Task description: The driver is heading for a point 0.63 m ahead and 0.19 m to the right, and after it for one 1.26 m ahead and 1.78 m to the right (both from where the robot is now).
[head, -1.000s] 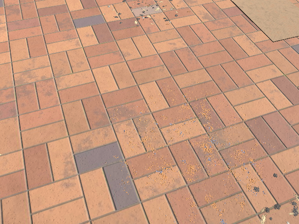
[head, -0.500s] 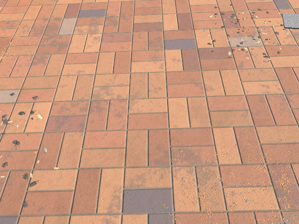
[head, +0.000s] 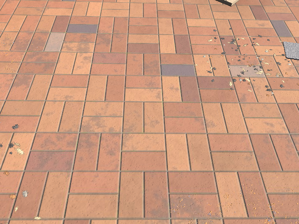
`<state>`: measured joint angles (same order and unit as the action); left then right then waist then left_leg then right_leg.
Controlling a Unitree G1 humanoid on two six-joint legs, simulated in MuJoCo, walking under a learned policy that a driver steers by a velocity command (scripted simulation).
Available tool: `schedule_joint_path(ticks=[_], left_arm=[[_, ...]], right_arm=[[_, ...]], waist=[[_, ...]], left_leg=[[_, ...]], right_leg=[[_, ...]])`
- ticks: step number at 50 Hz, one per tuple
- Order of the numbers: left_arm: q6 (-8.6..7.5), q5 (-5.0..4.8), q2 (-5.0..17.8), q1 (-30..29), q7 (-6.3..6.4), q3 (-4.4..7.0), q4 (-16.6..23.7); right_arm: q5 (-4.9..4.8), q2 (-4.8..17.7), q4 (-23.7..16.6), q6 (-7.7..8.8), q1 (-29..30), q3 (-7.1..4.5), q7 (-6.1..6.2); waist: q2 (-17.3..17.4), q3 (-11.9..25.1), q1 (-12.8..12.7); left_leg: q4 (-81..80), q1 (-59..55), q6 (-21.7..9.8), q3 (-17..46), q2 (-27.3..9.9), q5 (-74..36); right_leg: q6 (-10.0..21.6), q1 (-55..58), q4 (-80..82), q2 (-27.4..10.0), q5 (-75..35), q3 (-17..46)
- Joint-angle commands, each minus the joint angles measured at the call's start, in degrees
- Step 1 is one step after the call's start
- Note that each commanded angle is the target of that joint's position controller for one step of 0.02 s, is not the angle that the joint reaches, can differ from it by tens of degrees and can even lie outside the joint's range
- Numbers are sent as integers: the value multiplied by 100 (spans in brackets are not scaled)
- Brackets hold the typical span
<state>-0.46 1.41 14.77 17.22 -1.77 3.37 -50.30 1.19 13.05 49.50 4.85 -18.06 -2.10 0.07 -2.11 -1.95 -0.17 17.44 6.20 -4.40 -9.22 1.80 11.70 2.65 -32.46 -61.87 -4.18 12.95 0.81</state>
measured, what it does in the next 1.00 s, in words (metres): walks ahead, turning right: right foot, then left foot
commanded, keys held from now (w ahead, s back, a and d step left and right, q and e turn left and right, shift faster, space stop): w+e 0.78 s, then e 0.04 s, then no key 0.02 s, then e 0.16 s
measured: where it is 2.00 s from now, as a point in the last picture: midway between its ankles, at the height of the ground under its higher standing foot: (181, 213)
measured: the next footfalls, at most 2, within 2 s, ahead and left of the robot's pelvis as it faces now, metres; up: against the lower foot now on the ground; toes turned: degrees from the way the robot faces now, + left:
right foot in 0.30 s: +0.29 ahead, -0.13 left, +0.00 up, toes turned -16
left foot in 0.84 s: +0.65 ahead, -0.08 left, +0.00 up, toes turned -31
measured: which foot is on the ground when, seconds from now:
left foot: down 0.00-0.32, up 0.34-0.82, down 0.84-1.00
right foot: up 0.00-0.28, down 0.30-0.84, up 0.86-1.00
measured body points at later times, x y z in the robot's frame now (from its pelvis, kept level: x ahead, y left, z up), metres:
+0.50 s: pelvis +0.25 -0.08 -0.01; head +0.28 -0.09 +0.44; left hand +0.40 +0.18 -0.13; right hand +0.29 -0.36 -0.13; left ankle +0.29 +0.09 -0.66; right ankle +0.25 -0.12 -0.75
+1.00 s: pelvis +0.51 -0.11 -0.01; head +0.56 -0.12 +0.44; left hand +0.73 +0.09 -0.14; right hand +0.49 -0.41 -0.10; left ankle +0.61 -0.06 -0.75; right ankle +0.38 -0.16 -0.65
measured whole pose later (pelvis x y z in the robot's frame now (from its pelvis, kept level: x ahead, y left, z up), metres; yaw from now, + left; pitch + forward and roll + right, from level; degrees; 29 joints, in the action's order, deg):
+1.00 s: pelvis +0.51 -0.11 -0.01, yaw -36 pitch +1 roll +0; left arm 0.4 1.2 18.4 16.1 -0.4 4.8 -45.8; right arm 1.3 14.2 41.7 3.6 -9.0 -1.2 0.7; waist -2.5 -4.6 -1.8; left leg 26.9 18.5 -1.9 -4.8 -0.9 9.0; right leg 1.1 -25.0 -67.4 4.2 24.5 2.8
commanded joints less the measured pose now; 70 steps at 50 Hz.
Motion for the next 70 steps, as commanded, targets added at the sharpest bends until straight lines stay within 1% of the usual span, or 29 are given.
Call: schedule_joint_path(ticks=[1, 10, 12, 14, 15, 16, 17, 18, 20, 21, 23, 26, 36, 39, 41, 42, 43, 44, 46, 47, 49, 55, 59, 64, 65, 66, 67, 68, 70], left_arm=[[20, 28, 141, -135, -74, 54, 321], [-20, 83, 80, -1578, -217, -59, 937], [-11, 91, 163, -1385, -180, -14, 928], [-54, 95, 358, -508, -113, 105, 709], [-108, 147, 575, 382, -42, 226, 426], [-109, 197, 1252, 922, 55, 430, 338], [-60, 8, 1664, 683, 62, 513, 461], [-2, -82, 1483, 588, 96, 476, 435], [-41, -95, 928, 49, 157, 325, 406], [-85, -135, 780, -135, 178, 275, 412], [-205, -157, 692, -206, 160, 225, 452], [-291, -151, 895, 77, 136, 271, 389], [-250, -68, 993, 1000, 215, 287, 289], [-259, -37, 1143, 648, 271, 320, 415], [-299, -106, 1164, 393, 218, 323, 451], [-348, -192, 797, 450, 187, 219, 593], [-293, -397, 277, 1305, 245, 125, 724], [-189, -120, 838, 1386, 319, 195, 533], [-83, -43, 813, 720, 261, 228, 531], [-15, -9, 748, 548, 203, 232, 576], [151, 18, 628, 559, 84, 218, 611], [322, 17, 457, -144, -49, 129, 990], [344, -1, 381, -615, -126, 44, 1218], [295, -5, 498, -854, -101, 83, 1453], [231, 33, 518, -681, -65, 98, 1402], [142, 99, 845, -375, 20, 185, 1327], [110, 48, 1662, -389, 91, 347, 1520], [146, -113, 1676, 275, 113, 455, 1371], [214, -102, 1160, -223, 188, 288, 1289]], right_arm=[[-12, 555, -185, 147, -73, -134, 42], [13, 787, 228, 46, -659, -185, 140], [28, 945, 254, -13, -603, -216, 173], [36, 1136, 250, -123, -548, -265, 186], [14, 1157, 185, -155, -466, -264, 168], [-49, 715, -93, -127, -586, -157, 119], [-61, 615, -493, -64, -349, -159, 22], [2, 842, -611, -11, 350, -183, -2], [-52, 720, -551, 84, 273, -140, -9], [56, 706, -542, 3, 206, -142, -4], [174, 629, -500, -205, 21, -130, -40], [164, 546, -677, -328, 413, -110, -79], [54, 610, -1366, -216, 2274, -16, -147], [21, 804, -1306, -141, 1774, -60, -115], [70, 1070, -949, -10, 496, -174, 23], [193, 1405, -891, 68, -361, -244, 115], [247, 1934, -998, 0, -286, -355, 130], [68, 1524, -1042, -95, -71, -316, 91], [13, 692, -1080, -109, 461, -76, 71], [11, 602, -1050, -102, 500, -35, 87], [-18, 703, -956, -72, 489, -52, 86], [1, 877, -884, -141, 517, -129, 119], [6, 1033, -864, -237, 515, -198, 95], [-30, 1285, -817, -460, 312, -323, 76], [-35, 1272, -768, -518, 227, -335, 82], [14, 1105, -722, -567, -115, -309, 62], [26, 594, -1117, -618, -205, -164, 18], [45, 887, -1182, -727, 336, -200, 99], [-76, 835, -1170, -742, 559, -204, 114]], waist=[[609, -216, -42], [553, -464, 237], [684, -234, 89], [746, 349, -306], [480, 843, -737], [-388, 1454, -808], [-1091, 1852, -545], [-131, 1221, -680], [380, 207, -162], [363, 75, 37], [234, 223, 197], [122, 135, 136], [-176, -52, -545], [-281, 19, -191], [27, 558, 430], [452, 1370, 698], [1883, 2113, 236], [1140, 1948, 79], [390, 818, 3], [655, 646, -15], [1044, 543, -114], [1003, 517, -150], [1097, 474, -30], [1044, 400, 102], [762, 461, 3], [-210, 652, -64], [-1742, 650, 119], [-966, 1011, -521], [-536, 403, -150]], left_leg=[[-1067, -70, -490, 718, -1601, -1409], [-578, -998, -319, -262, -1746, -2924], [136, -1244, -233, -464, -1758, -4672], [1718, -1195, -189, -562, -1745, -5521], [3100, -521, -35, -645, -1617, -4630], [5066, 1274, 219, -637, -1192, -1695], [6629, 3115, 489, 314, 62, 1994], [6613, 3753, 425, 1096, -347, 1458], [5589, 3322, 386, 1078, -780, 685], [5245, 2970, 454, 1105, -862, 646], [4922, 2546, 585, 1052, -858, 589], [4294, 2788, 740, 929, -837, 154], [1989, 3197, 690, 975, -402, -947], [1374, 2066, 479, 1070, -227, -543], [751, 265, 245, 1015, -122, -814], [734, -1077, -13, 1949, -1242, -803], [585, -2311, -835, 4309, -2998, -2475], [644, -1770, -973, 4589, -2889, -2888], [513, -570, -721, 2749, -2281, -3689], [392, -309, -573, 2217, -2020, -3831], [200, 132, -546, 1611, -1781, -4163], [-53, 328, -683, 785, -1851, -3600], [60, 603, -543, 315, -1806, -2784], [767, 374, -302, 307, -2032, -1653], [1261, 517, -91, 156, -1909, -1198], [2358, 958, 234, -149, -1556, -328], [3840, 2574, 714, -375, -555, 2645], [4660, 2810, 734, 608, -315, 2816], [4733, 2860, 683, 1012, -500, 1862]], right_leg=[[-63, -671, 186, -185, -636, 86], [309, -341, 2385, 116, -830, -748], [537, 180, 2512, 466, -253, -999], [826, 1253, 2742, 898, 275, -1067], [1036, 2537, 3235, 942, 99, -801], [1551, 4184, 3476, -506, 798, 1251], [2319, 5027, 4456, -1624, 385, 4314], [2109, 4698, 4624, -1461, 55, 3590], [1613, 3211, 4729, -1004, -1114, 2278], [1462, 2740, 4782, -722, -1595, 1865], [1406, 2393, 4850, -427, -2143, 1485], [1359, 2231, 5003, -226, -2093, 1344], [1067, 3267, 4527, -263, -2556, 1848], [788, 3041, 4129, -321, -2949, 2050], [433, 2638, 2515, 250, -3914, 1715], [259, 1968, 1043, 594, -2535, 1370], [46, 401, -643, 1574, 2052, 634], [80, 138, -1230, 1068, 2009, 659], [-55, 148, -1063, 708, 1376, 499], [-118, 171, -868, 570, 1225, 453], [-245, 401, -763, 587, 1025, 313], [-349, 239, 222, 393, 323, 56], [-259, 946, 1443, 327, 24, -257], [-32, 1458, 2734, 459, 521, -483], [52, 1894, 3358, 535, 138, -428], [213, 2528, 4090, 20, -488, 496], [987, 3190, 4244, -1685, -2841, 2882], [1707, 3154, 4173, -1811, -3321, 2925], [1426, 2598, 4254, -1097, -2739, 1984]])
Keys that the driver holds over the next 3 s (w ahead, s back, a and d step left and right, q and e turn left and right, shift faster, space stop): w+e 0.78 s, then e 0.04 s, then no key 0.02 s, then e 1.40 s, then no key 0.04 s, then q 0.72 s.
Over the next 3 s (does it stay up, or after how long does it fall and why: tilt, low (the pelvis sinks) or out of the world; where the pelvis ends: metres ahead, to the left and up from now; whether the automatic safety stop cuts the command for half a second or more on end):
stays up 0.54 -0.11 0.00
